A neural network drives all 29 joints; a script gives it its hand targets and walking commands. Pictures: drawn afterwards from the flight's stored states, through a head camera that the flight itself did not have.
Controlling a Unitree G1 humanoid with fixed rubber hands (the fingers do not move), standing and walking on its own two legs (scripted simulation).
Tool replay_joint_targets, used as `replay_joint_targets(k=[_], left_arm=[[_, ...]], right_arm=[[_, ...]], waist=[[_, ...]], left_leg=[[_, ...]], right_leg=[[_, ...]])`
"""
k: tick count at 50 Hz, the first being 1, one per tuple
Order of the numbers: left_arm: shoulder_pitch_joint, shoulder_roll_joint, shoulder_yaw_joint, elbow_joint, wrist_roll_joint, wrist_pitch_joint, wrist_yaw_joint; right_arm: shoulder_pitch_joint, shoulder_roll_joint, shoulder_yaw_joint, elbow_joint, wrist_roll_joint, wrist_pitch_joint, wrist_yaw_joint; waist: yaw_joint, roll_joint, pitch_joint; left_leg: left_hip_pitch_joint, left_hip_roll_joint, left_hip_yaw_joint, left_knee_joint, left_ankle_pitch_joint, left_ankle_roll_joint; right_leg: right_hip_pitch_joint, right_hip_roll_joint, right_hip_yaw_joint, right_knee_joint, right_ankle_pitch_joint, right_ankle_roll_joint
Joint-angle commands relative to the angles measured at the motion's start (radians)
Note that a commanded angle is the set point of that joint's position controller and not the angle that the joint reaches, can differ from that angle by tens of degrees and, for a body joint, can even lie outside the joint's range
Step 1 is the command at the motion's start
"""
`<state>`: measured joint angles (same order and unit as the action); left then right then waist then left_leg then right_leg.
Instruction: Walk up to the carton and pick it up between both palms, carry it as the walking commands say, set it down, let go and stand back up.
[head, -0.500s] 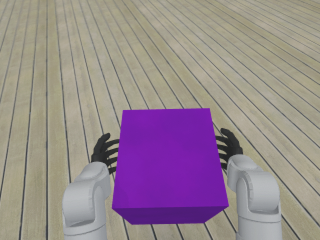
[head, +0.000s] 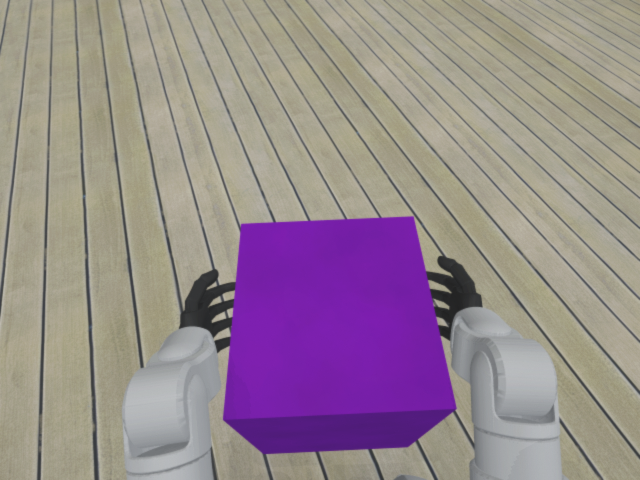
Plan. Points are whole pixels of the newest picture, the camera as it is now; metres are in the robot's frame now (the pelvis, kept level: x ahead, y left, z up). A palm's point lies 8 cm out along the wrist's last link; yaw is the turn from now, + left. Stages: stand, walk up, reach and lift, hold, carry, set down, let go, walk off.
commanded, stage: carry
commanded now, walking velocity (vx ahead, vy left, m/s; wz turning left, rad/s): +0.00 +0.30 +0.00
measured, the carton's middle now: (332, 345) +0.28 +0.02 -0.01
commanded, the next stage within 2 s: none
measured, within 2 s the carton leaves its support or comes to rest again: neither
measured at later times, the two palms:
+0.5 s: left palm (6, 314) +0.28 +0.37 +0.07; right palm (272, 319) +0.28 +0.08 +0.08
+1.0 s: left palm out of the picture +0.29 +0.56 +0.10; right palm (94, 303) +0.28 +0.27 +0.09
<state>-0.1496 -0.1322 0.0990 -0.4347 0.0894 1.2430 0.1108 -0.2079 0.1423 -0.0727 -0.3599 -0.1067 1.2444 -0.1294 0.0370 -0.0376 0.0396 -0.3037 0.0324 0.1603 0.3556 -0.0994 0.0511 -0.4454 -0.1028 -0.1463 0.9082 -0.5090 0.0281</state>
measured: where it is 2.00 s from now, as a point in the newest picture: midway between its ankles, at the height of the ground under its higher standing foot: outside the picture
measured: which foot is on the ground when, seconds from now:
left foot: down 0.00-0.12, up 0.14-0.42, down 0.44-0.74, up 0.76-0.98, down 1.00-1.00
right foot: up 0.00-0.10, down 0.12-0.44, up 0.46-0.72, down 0.74-1.00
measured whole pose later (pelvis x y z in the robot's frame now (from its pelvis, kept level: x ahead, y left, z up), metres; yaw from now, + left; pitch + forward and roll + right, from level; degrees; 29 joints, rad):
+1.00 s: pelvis +0.02 +0.43 +0.00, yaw +0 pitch +2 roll +0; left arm -0.21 -0.14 0.09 -0.37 0.12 1.23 0.08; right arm -0.21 0.14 -0.11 -0.39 -0.11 1.26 -0.14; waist -0.03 0.01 -0.03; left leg -0.27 0.09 0.09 0.37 -0.17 -0.05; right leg -0.20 -0.20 -0.17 0.37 -0.17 0.11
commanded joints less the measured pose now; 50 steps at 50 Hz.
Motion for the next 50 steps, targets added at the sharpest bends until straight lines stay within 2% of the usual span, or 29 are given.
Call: replay_joint_targets(k=[1, 4, 5, 6, 7, 8, 9, 10, 11, 13, 16, 20, 22, 23, 24, 25, 28, 34, 36, 37, 38, 39, 40, 41, 42, 44, 47, 49, 50], left_arm=[[-0.484, -0.949, -0.771, -0.104, -0.466, -0.008, -0.275], [-0.430, -0.921, -0.738, -0.062, -0.452, 0.002, -0.286], [-0.424, -0.917, -0.723, -0.046, -0.447, 0.004, -0.290], [-0.418, -0.907, -0.705, -0.027, -0.436, 0.007, -0.296], [-0.391, -0.891, -0.686, -0.009, -0.423, 0.008, -0.301], [-0.424, -0.896, -0.668, 0.020, -0.409, 0.000, -0.306], [-0.457, -0.905, -0.672, 0.031, -0.422, 0.007, -0.315], [-0.442, -0.913, -0.678, 0.048, -0.427, 0.007, -0.318], [-0.458, -0.921, -0.682, 0.033, -0.434, 0.007, -0.317], [-0.454, -0.919, -0.670, 0.014, -0.424, 0.008, -0.300], [-0.385, -0.898, -0.646, 0.020, -0.386, 0.008, -0.274], [-0.348, -0.890, -0.623, 0.030, -0.346, 0.009, -0.256], [-0.337, -0.893, -0.639, 0.028, -0.340, 0.003, -0.252], [-0.325, -0.885, -0.656, 0.010, -0.343, 0.003, -0.252], [-0.391, -0.903, -0.682, -0.028, -0.360, 0.008, -0.259], [-0.446, -0.930, -0.711, -0.034, -0.388, 0.010, -0.265], [-0.503, -0.965, -0.770, -0.081, -0.455, -0.006, -0.273], [-0.440, -0.927, -0.753, -0.080, -0.457, 0.000, -0.282], [-0.421, -0.914, -0.724, -0.048, -0.446, 0.005, -0.290], [-0.414, -0.903, -0.706, -0.029, -0.435, 0.007, -0.295], [-0.387, -0.888, -0.687, -0.013, -0.423, 0.008, -0.299], [-0.423, -0.893, -0.673, 0.015, -0.410, 0.001, -0.305], [-0.456, -0.903, -0.676, 0.026, -0.423, 0.007, -0.314], [-0.450, -0.913, -0.686, 0.042, -0.428, 0.007, -0.318], [-0.464, -0.922, -0.695, 0.029, -0.432, 0.008, -0.316], [-0.473, -0.929, -0.690, 0.017, -0.418, 0.011, -0.298], [-0.399, -0.902, -0.655, 0.048, -0.368, 0.010, -0.273], [-0.383, -0.884, -0.646, 0.065, -0.346, 0.007, -0.266], [-0.379, -0.873, -0.643, 0.073, -0.338, 0.004, -0.265]], right_arm=[[-0.359, 0.967, 0.652, -0.105, 0.386, -0.036, 0.262], [-0.324, 0.948, 0.661, -0.096, 0.370, -0.029, 0.255], [-0.324, 0.941, 0.668, -0.092, 0.370, -0.026, 0.254], [-0.329, 0.930, 0.673, -0.087, 0.371, -0.022, 0.253], [-0.352, 0.919, 0.687, -0.089, 0.377, -0.017, 0.252], [-0.457, 0.895, 0.698, -0.134, 0.390, -0.011, 0.249], [-0.477, 0.939, 0.708, -0.107, 0.402, -0.008, 0.246], [-0.478, 0.952, 0.719, -0.118, 0.417, -0.008, 0.248], [-0.478, 0.968, 0.734, -0.123, 0.436, -0.007, 0.251], [-0.484, 0.971, 0.745, -0.123, 0.454, -0.010, 0.249], [-0.440, 0.936, 0.735, -0.113, 0.446, -0.008, 0.249], [-0.420, 0.917, 0.737, -0.110, 0.443, 0.006, 0.266], [-0.390, 0.906, 0.724, -0.106, 0.438, 0.007, 0.270], [-0.387, 0.900, 0.714, -0.100, 0.436, 0.004, 0.277], [-0.399, 0.912, 0.703, -0.101, 0.426, -0.003, 0.281], [-0.425, 0.943, 0.696, -0.112, 0.445, -0.002, 0.282], [-0.421, 0.978, 0.670, -0.116, 0.444, -0.021, 0.275], [-0.326, 0.952, 0.661, -0.104, 0.379, -0.029, 0.255], [-0.323, 0.938, 0.671, -0.097, 0.375, -0.024, 0.253], [-0.327, 0.927, 0.676, -0.091, 0.375, -0.020, 0.252], [-0.348, 0.916, 0.690, -0.091, 0.380, -0.015, 0.251], [-0.451, 0.894, 0.701, -0.134, 0.393, -0.009, 0.248], [-0.475, 0.939, 0.710, -0.109, 0.404, -0.007, 0.245], [-0.479, 0.953, 0.721, -0.112, 0.419, -0.007, 0.248], [-0.479, 0.969, 0.737, -0.112, 0.439, -0.006, 0.253], [-0.485, 0.973, 0.750, -0.103, 0.461, -0.007, 0.256], [-0.469, 0.934, 0.730, -0.088, 0.454, -0.002, 0.263], [-0.425, 0.920, 0.716, -0.057, 0.436, 0.010, 0.269], [-0.408, 0.914, 0.705, -0.046, 0.430, 0.014, 0.273]], waist=[[-0.040, 0.236, -0.428], [-0.034, 0.184, -0.419], [-0.025, 0.141, -0.418], [-0.018, 0.050, -0.407], [-0.006, -0.133, -0.387], [-0.006, -0.361, -0.277], [-0.029, -0.170, -0.250], [-0.041, -0.064, -0.242], [-0.054, -0.035, -0.231], [-0.037, -0.111, -0.250], [-0.024, -0.185, -0.285], [-0.027, -0.275, -0.321], [-0.038, -0.106, -0.369], [-0.037, 0.132, -0.361], [-0.051, 0.385, -0.370], [-0.051, 0.384, -0.360], [-0.046, 0.248, -0.399], [-0.039, 0.214, -0.418], [-0.025, 0.142, -0.416], [-0.018, 0.050, -0.405], [-0.005, -0.132, -0.387], [-0.006, -0.356, -0.275], [-0.029, -0.169, -0.248], [-0.041, -0.075, -0.243], [-0.053, -0.061, -0.233], [-0.041, -0.138, -0.263], [-0.006, -0.197, -0.310], [-0.021, -0.147, -0.324], [-0.028, -0.087, -0.354]], left_leg=[[0.259, 0.211, -0.125, -0.083, 0.147, 0.159], [0.209, 0.197, -0.162, -0.121, 0.045, 0.150], [0.181, 0.170, -0.146, -0.106, 0.017, 0.118], [0.078, 0.137, -0.140, -0.055, -0.037, 0.063], [-0.153, 0.095, -0.119, 0.082, -0.111, -0.028], [-0.296, 0.051, -0.112, 0.438, -0.367, -0.095], [-0.271, 0.076, -0.247, 0.618, -0.278, -0.078], [-0.254, 0.066, -0.261, 0.630, -0.217, -0.079], [-0.278, 0.069, -0.249, 0.545, -0.168, -0.082], [-0.254, 0.024, -0.156, 0.426, -0.138, -0.105], [-0.131, 0.002, -0.068, 0.269, -0.231, -0.108], [0.047, -0.008, 0.012, -0.046, -0.092, -0.081], [0.281, 0.025, 0.009, -0.158, -0.030, -0.060], [0.348, 0.181, -0.175, -0.202, 0.077, -0.025], [0.337, 0.274, -0.294, -0.169, 0.133, 0.092], [0.351, 0.259, -0.274, -0.123, 0.181, 0.136], [0.372, 0.223, -0.137, -0.028, 0.409, 0.132], [0.219, 0.208, -0.158, -0.114, 0.073, 0.161], [0.178, 0.167, -0.144, -0.102, 0.015, 0.118], [0.074, 0.134, -0.140, -0.052, -0.041, 0.064], [-0.152, 0.094, -0.119, 0.085, -0.115, -0.026], [-0.291, 0.051, -0.111, 0.438, -0.366, -0.092], [-0.267, 0.075, -0.243, 0.616, -0.280, -0.075], [-0.236, 0.066, -0.258, 0.613, -0.221, -0.076], [-0.243, 0.067, -0.240, 0.503, -0.176, -0.079], [-0.147, 0.013, -0.123, 0.312, -0.159, -0.100], [-0.021, -0.034, 0.002, 0.095, -0.178, -0.103], [0.142, -0.020, 0.040, -0.102, 0.000, -0.109], [0.271, 0.047, -0.001, -0.127, 0.055, -0.112]], right_leg=[[0.055, 0.005, -0.005, -0.099, 0.065, -0.037], [0.203, 0.007, -0.018, -0.373, 0.166, -0.079], [0.301, -0.010, -0.024, -0.551, 0.255, -0.081], [0.449, -0.088, 0.059, -0.685, 0.324, -0.075], [0.607, -0.351, 0.383, -0.772, 0.194, -0.133], [0.468, -0.630, 0.644, -0.829, 0.286, -0.304], [0.395, -0.559, 0.484, -0.827, 0.373, -0.277], [0.377, -0.453, 0.334, -0.808, 0.388, -0.207], [0.419, -0.371, 0.213, -0.786, 0.416, -0.131], [0.489, -0.279, 0.083, -0.709, 0.663, -0.092], [0.484, -0.257, 0.002, -0.624, 0.979, -0.100], [0.484, -0.232, -0.019, -0.586, 0.842, -0.022], [0.345, -0.152, -0.054, -0.441, 0.617, 0.034], [0.165, -0.038, -0.081, -0.349, 0.231, 0.066], [0.037, 0.014, -0.071, -0.207, -0.137, 0.059], [-0.029, -0.005, 0.006, -0.043, -0.191, 0.031], [-0.086, -0.012, 0.052, 0.093, -0.071, -0.011], [0.144, 0.015, -0.012, -0.259, 0.117, -0.069], [0.305, -0.008, -0.026, -0.558, 0.263, -0.080], [0.452, -0.088, 0.060, -0.685, 0.327, -0.074], [0.605, -0.353, 0.385, -0.772, 0.194, -0.133], [0.465, -0.628, 0.641, -0.830, 0.286, -0.303], [0.392, -0.557, 0.484, -0.828, 0.373, -0.275], [0.367, -0.438, 0.318, -0.805, 0.382, -0.204], [0.400, -0.340, 0.180, -0.782, 0.408, -0.124], [0.430, -0.209, 0.008, -0.691, 0.631, -0.080], [0.464, -0.191, -0.011, -0.599, 0.776, -0.098], [0.396, -0.142, -0.041, -0.525, 0.643, -0.031], [0.316, -0.120, -0.052, -0.466, 0.506, 0.003]])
